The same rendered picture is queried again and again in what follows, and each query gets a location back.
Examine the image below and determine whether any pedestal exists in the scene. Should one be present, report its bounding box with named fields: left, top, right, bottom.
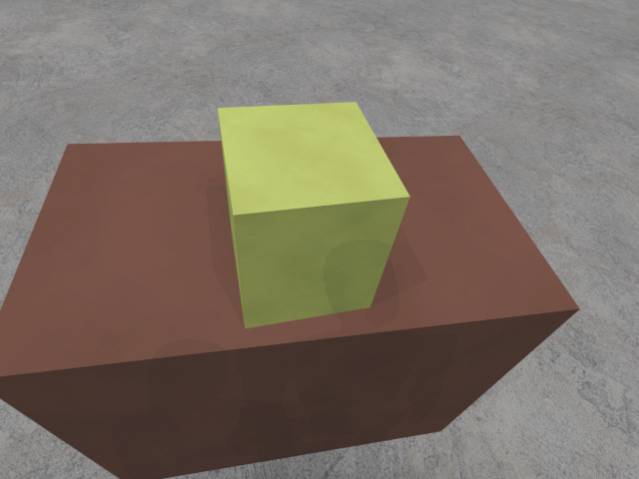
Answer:
left=0, top=136, right=580, bottom=479

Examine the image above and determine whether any carton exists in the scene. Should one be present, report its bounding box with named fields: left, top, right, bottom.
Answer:
left=218, top=102, right=410, bottom=328

